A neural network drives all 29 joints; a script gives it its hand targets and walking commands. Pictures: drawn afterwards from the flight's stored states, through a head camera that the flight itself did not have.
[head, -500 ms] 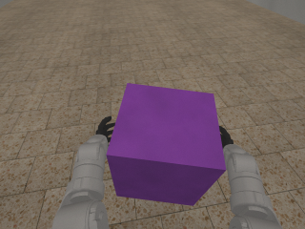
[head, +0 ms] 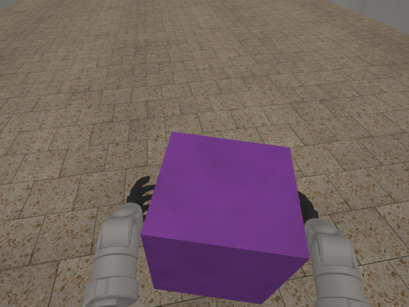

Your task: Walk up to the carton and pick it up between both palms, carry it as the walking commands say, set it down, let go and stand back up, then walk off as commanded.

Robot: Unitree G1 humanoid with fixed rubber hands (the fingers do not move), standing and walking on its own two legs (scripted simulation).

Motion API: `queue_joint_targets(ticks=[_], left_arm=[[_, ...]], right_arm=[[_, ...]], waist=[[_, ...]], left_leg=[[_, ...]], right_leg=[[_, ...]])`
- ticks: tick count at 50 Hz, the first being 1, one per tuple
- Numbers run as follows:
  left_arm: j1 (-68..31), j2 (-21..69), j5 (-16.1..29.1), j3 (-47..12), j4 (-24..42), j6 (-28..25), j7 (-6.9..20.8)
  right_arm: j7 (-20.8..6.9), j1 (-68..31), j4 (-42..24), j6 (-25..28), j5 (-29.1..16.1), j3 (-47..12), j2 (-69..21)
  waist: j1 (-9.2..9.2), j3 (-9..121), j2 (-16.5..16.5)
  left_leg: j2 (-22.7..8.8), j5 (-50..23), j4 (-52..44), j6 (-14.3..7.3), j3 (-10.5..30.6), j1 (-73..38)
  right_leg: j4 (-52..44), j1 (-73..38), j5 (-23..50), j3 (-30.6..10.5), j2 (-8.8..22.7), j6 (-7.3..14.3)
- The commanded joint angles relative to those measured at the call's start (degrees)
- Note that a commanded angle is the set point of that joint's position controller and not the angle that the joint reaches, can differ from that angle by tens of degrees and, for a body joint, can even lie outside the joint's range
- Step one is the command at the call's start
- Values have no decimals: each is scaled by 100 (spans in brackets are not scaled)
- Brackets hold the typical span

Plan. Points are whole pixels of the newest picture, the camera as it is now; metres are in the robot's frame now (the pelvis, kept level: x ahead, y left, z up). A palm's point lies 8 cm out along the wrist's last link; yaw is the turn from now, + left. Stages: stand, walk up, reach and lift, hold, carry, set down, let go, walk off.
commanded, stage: reach and lift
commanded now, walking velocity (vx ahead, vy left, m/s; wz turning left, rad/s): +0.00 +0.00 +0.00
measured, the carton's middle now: (218, 221) +0.31 -0.01 -0.01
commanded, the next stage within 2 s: hold in 0.56 s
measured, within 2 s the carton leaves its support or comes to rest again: neither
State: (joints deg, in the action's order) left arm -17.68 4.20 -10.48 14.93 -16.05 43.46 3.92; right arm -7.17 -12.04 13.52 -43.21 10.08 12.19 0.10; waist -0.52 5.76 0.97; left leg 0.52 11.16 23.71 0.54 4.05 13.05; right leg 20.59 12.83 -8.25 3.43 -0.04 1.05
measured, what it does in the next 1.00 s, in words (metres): stands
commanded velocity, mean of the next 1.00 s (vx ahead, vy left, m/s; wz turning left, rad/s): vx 0.00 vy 0.00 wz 0.00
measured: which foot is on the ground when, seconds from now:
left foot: down 0.00-1.00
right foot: down 0.00-1.00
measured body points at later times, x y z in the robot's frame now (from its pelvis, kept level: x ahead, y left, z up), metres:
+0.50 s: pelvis +0.00 +0.00 +0.00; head -0.02 -0.01 +0.45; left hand +0.32 +0.16 +0.04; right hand +0.30 -0.19 +0.02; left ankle +0.02 +0.12 -0.74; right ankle +0.03 -0.11 -0.74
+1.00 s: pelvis -0.01 -0.01 +0.00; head -0.04 -0.01 +0.45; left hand +0.29 +0.16 +0.03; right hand +0.27 -0.19 +0.02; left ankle +0.02 +0.12 -0.74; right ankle +0.03 -0.11 -0.74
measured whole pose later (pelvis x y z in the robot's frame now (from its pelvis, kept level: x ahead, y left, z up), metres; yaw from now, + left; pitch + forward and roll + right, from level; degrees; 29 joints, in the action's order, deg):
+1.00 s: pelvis -0.01 -0.01 +0.00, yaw +0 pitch -1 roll +0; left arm -11.6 3.2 -10.5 11.9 -11.7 43.0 5.4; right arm -6.6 -7.2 10.0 -43.1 10.0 9.9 -0.4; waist -0.5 4.6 1.0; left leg 0.6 10.8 23.7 0.5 4.1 11.8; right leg 22.2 12.3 -8.7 3.3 0.0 1.0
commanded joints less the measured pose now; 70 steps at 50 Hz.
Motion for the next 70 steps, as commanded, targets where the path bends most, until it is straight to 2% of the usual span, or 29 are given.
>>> queue_joint_targets(ticks=[1, 7, 9, 11, 14, 15, 18, 21, 25, 26, 29, 30, 34, 35, 39, 40, 45, 46, 49, 50, 52, 54, 55, 57, 59, 60, 64, 67, 70], left_arm=[[-3252, 5241, 1209, -3336, 618, -412, 1280], [-3354, 4953, 1078, -3122, 327, -462, 1374], [-3167, 5002, 1082, -3110, 242, -441, 1391], [-3189, 4960, 1071, -3109, 303, -447, 1410], [-2993, 4970, 1126, -3214, 485, -409, 1404], [-2896, 4997, 1141, -3353, 608, -395, 1374], [-2684, 5098, 1245, -3551, 920, -354, 1341], [-2403, 5034, 1199, -3476, 910, -313, 1291], [-2039, 5145, 1286, -3596, 1202, -268, 1243], [-1927, 5066, 1258, -3541, 1186, -252, 1233], [-2076, 5009, 1370, -3739, 1664, -287, 1198], [-1924, 5022, 1358, -3687, 1558, -272, 1193], [-1929, 4951, 1445, -3893, 1904, -312, 1164], [-1981, 4933, 1501, -3926, 2026, -327, 1164], [-2019, 4820, 1348, -3675, 1541, -310, 1183], [-2096, 4869, 1399, -3764, 1627, -338, 1192], [-2231, 4843, 1341, -3639, 1343, -367, 1272], [-2396, 4840, 1341, -3641, 1332, -366, 1281], [-2552, 4799, 1309, -3536, 1157, -425, 1335], [-2524, 4840, 1314, -3563, 1100, -417, 1354], [-2760, 4691, 1293, -3478, 1121, -469, 1415], [-2798, 4605, 1218, -3373, 971, -443, 1431], [-2738, 4674, 1273, -3450, 1026, -457, 1453], [-2816, 4634, 1278, -3472, 1111, -450, 1447], [-2749, 4616, 1253, -3548, 1151, -437, 1456], [-2772, 4657, 1377, -3655, 1330, -458, 1453], [-2302, 4780, 1384, -3791, 1548, -343, 1402], [-2032, 4788, 1394, -3834, 1768, -307, 1354], [-1821, 4738, 1414, -3865, 1999, -287, 1323]], right_arm=[[-960, -4409, -1274, 459, -1397, -3224, -5253], [-950, -4378, -831, 474, -1341, -3111, -5402], [-949, -4318, -934, 461, -1367, -3177, -5398], [-934, -4340, -1006, 462, -1388, -3176, -5415], [-948, -4024, -957, 406, -1353, -3177, -5398], [-921, -3920, -1098, 431, -1353, -3173, -5356], [-903, -3712, -1475, 398, -1405, -3383, -5365], [-884, -3526, -1472, 324, -1381, -3341, -5261], [-855, -3519, -2098, 341, -1541, -3656, -5219], [-831, -3381, -2073, 299, -1446, -3603, -5171], [-823, -3351, -2302, 325, -1550, -3751, -5202], [-811, -3322, -2322, 313, -1556, -3790, -5192], [-768, -3264, -2565, 343, -1626, -3885, -5170], [-768, -3140, -2448, 340, -1603, -3896, -5239], [-757, -3461, -2312, 339, -1531, -3757, -5107], [-767, -3391, -2220, 351, -1591, -3779, -5224], [-820, -3628, -2019, 380, -1589, -3698, -5201], [-840, -3595, -1812, 384, -1553, -3588, -5160], [-860, -3876, -1770, 430, -1584, -3600, -5224], [-855, -3919, -1839, 445, -1629, -3620, -5235], [-866, -4006, -1673, 463, -1628, -3586, -5305], [-871, -3960, -1398, 424, -1595, -3464, -5327], [-863, -3933, -1517, 437, -1581, -3551, -5404], [-885, -3792, -1289, 398, -1572, -3464, -5464], [-873, -3609, -1267, 380, -1477, -3353, -5354], [-864, -3529, -1382, 392, -1517, -3493, -5484], [-854, -3119, -1647, 296, -1520, -3650, -5533], [-819, -2929, -1941, 260, -1520, -3743, -5442], [-773, -2973, -2319, 262, -1636, -3942, -5420]], waist=[[-159, 1206, -78], [23, 876, -241], [33, 926, -328], [76, 987, -362], [28, 1160, -343], [-20, 1288, -193], [-31, 1636, -156], [-20, 1477, -117], [27, 1891, -140], [-10, 1776, -285], [2, 1892, -158], [-5, 1865, -309], [-48, 1889, -123], [-43, 1841, -259], [25, 1329, -269], [7, 1358, -144], [72, 1044, -242], [0, 1026, -189], [116, 935, -341], [102, 988, -213], [169, 895, -433], [217, 620, -262], [163, 893, -406], [192, 876, -293], [61, 886, -202], [52, 1068, -348], [83, 1369, -110], [60, 1510, -252], [161, 1808, -185]], left_leg=[[481, -124, -393, -136, 11, -592], [517, 282, -379, -170, -90, -582], [514, 74, -411, -174, -121, -611], [517, 151, -402, -192, -144, -642], [513, -321, -459, -177, -118, -790], [536, -470, -448, -160, -105, -843], [525, -1050, -479, -142, -59, -940], [524, -1140, -531, -145, -32, -927], [569, -1679, -480, -124, -29, -1177], [552, -1601, -484, -130, -23, -1165], [556, -1736, -469, -127, -6, -1236], [565, -1780, -470, -138, 19, -1210], [559, -1615, -493, -139, 27, -1154], [555, -1637, -486, -158, 39, -1180], [553, -592, -501, -232, -18, -826], [534, -616, -524, -224, -20, -804], [555, -207, -492, -241, -87, -851], [535, -57, -505, -226, -64, -858], [545, 244, -478, -251, -103, -791], [553, 295, -484, -242, -147, -745], [552, 440, -420, -256, -183, -847], [550, 563, -452, -235, -230, -707], [564, 461, -455, -244, -212, -757], [545, 375, -478, -230, -233, -781], [537, 255, -503, -201, -202, -818], [516, 18, -481, -207, -195, -939], [557, -587, -535, -199, -193, -891], [561, -1089, -564, -187, -120, -1047], [598, -1462, -511, -191, -124, -1091]], right_leg=[[-63, -1357, 346, -865, -347, -24], [-205, -895, -419, -899, -238, -19], [-184, -1043, -114, -824, -274, -47], [-202, -1010, -279, -857, -264, -50], [-150, -1164, 397, -824, -301, -88], [-123, -1304, 613, -826, -317, -72], [-31, -1649, 1407, -813, -384, -107], [-57, -1653, 1432, -792, -394, -107], [-4, -1826, 2011, -811, -432, -125], [-22, -1774, 1951, -804, -438, -142], [-12, -1810, 2051, -836, -458, -123], [-11, -1818, 2098, -831, -453, -148], [-32, -1820, 1844, -806, -474, -110], [-26, -1796, 1862, -799, -480, -116], [-95, -1528, 769, -758, -429, -96], [-91, -1540, 712, -741, -448, -59], [-199, -1080, -61, -704, -389, -15], [-204, -1022, -211, -690, -386, 24], [-264, -880, -653, -685, -342, 11], [-264, -934, -658, -694, -345, 16], [-364, -682, -998, -713, -280, 8], [-384, -612, -1140, -733, -263, 11], [-392, -768, -983, -716, -280, -20], [-345, -799, -838, -707, -292, -17], [-317, -835, -641, -698, -312, -39], [-283, -915, -366, -689, -335, -51], [-162, -1535, 765, -730, -396, -132], [-129, -1687, 1402, -697, -430, -166], [-73, -1970, 1929, -772, -424, -195]])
